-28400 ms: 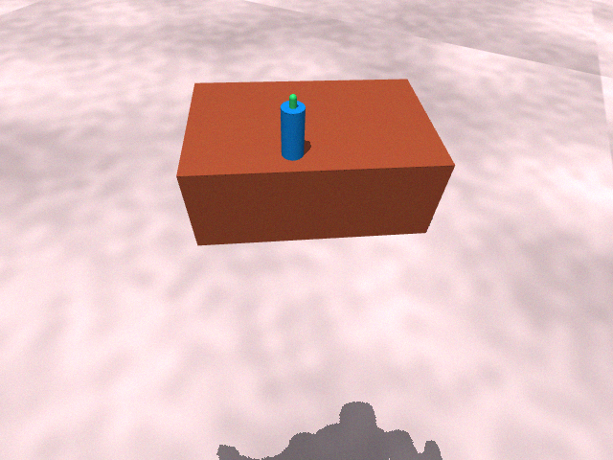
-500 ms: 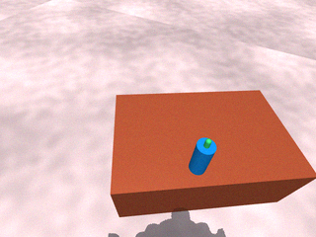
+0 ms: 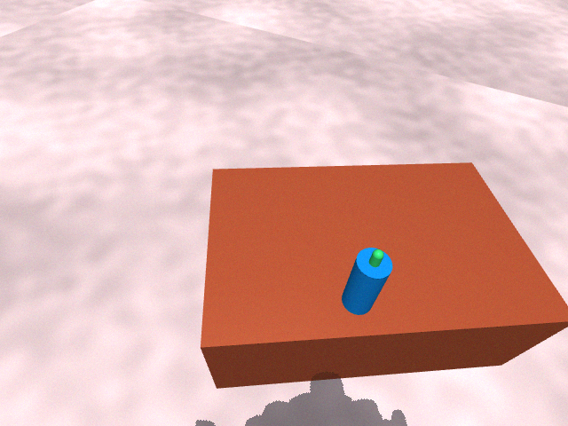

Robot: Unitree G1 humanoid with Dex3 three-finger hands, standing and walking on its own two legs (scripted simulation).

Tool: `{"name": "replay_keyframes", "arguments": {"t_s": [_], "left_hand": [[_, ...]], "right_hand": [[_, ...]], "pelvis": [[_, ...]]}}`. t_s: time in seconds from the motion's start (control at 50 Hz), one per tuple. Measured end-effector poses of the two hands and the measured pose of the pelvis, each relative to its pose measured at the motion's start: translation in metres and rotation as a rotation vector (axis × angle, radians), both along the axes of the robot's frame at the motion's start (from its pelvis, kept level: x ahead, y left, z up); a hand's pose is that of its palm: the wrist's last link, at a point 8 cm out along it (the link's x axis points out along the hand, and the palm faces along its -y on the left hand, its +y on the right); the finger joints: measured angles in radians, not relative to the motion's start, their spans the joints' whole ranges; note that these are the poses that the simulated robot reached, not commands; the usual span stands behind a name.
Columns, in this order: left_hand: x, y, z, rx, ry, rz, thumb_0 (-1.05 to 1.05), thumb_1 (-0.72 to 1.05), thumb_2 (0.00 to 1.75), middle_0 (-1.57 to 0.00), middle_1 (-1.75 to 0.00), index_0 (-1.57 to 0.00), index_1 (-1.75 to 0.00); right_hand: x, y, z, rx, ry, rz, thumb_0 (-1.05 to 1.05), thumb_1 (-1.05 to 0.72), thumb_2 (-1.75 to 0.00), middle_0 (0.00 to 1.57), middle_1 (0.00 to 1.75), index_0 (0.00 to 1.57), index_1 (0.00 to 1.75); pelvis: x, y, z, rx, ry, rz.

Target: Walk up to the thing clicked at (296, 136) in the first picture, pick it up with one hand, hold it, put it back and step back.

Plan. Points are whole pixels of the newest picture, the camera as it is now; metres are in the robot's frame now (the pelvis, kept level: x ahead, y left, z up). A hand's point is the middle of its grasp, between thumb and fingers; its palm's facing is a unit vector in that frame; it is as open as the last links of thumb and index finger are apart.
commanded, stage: stand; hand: right
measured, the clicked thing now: (367, 278) +0.47 -0.23 -0.27
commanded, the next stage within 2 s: step back in 0.56 s
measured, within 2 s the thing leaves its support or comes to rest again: neither
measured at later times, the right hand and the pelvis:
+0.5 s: hand out of the picture +0.08 -0.25 -0.16, palm faces +0.00 +0.94 -0.35, open 7.4 cm; pelvis +0.01 +0.00 +0.00, yaw +0 degrees
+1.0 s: hand out of the picture +0.04 -0.31 -0.19, palm faces -0.05 +0.94 -0.33, open 7.4 cm; pelvis -0.08 -0.06 -0.01, yaw +1 degrees
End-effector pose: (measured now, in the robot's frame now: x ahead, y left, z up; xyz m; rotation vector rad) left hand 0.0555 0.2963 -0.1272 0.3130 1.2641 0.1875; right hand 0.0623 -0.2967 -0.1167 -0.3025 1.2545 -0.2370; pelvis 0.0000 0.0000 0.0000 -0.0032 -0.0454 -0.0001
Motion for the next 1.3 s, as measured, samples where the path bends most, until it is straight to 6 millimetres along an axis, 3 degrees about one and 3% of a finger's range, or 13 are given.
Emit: {"name": "replay_keyframes", "arguments": {"t_s": [0.32,0.56,0.68,0.78,0.88,0.98,1.14,1.3], "left_hand": [[0.0,-0.001,0.0,0.0,0.02,0.003,0.01,0.91,0.9,-0.21,-0.3,-0.21,-0.3],[0.01,-0.003,0.001,0.001,-0.01,0.007,0.01,0.91,0.9,-0.21,-0.3,-0.21,-0.3],[0.011,0.003,-0.001,0.024,-0.031,0.027,0.01,0.91,0.9,-0.21,-0.3,-0.21,-0.3],[-0.01,-0.003,0.003,0.067,-0.03,0.035,0.01,0.91,0.9,-0.21,-0.3,-0.21,-0.3],[-0.058,-0.022,0.003,0.116,-0.002,0.044,0.01,0.91,0.9,-0.21,-0.3,-0.21,-0.3],[-0.099,-0.039,0.017,0.112,0.058,0.07,0.01,0.91,0.9,-0.21,-0.3,-0.21,-0.3],[-0.099,-0.042,0.019,0.114,-0.077,0.088,0.01,0.91,0.9,-0.21,-0.3,-0.21,-0.3],[-0.128,-0.024,-0.009,0.056,-0.159,0.1,0.01,0.9,0.9,-0.21,-0.3,-0.21,-0.3]], "right_hand": [[0.002,-0.003,-0.001,0.002,0.022,0.0,0.01,-0.9,-0.9,0.21,0.3,0.21,0.3],[0.016,-0.001,-0.001,0.002,-0.007,0.018,0.01,-0.9,-0.9,0.21,0.3,0.21,0.3],[0.022,-0.01,-0.003,0.001,-0.043,0.027,0.01,-0.9,-0.9,0.21,0.3,0.21,0.3],[0.017,-0.031,-0.012,-0.013,-0.066,0.067,0.01,-0.9,-0.9,0.21,0.3,0.21,0.3],[0.013,-0.06,-0.034,-0.008,-0.105,0.068,0.01,-0.9,-0.9,0.21,0.3,0.21,0.3],[-0.016,-0.062,-0.033,0.018,-0.062,0.076,0.01,-0.9,-0.9,0.2,0.3,0.21,0.3],[-0.08,-0.064,-0.033,-0.016,0.104,0.151,0.01,-0.9,-0.9,0.21,0.3,0.21,0.3],[-0.09,-0.043,-0.024,-0.06,0.017,0.209,0.01,-0.9,-0.9,0.21,0.3,0.21,0.3]], "pelvis": [[0.005,-0.002,0.0,0.003,0.014,0.005],[0.009,-0.003,0.0,0.002,0.007,0.008],[-0.015,-0.008,-0.007,-0.002,0.014,0.006],[-0.043,-0.027,-0.014,0.002,0.025,0.009],[-0.067,-0.046,-0.029,0.006,0.016,0.001],[-0.08,-0.054,-0.017,0.032,0.028,0.017],[-0.108,-0.058,-0.014,0.016,0.052,0.09],[-0.152,-0.04,-0.029,0.004,0.003,0.141]]}}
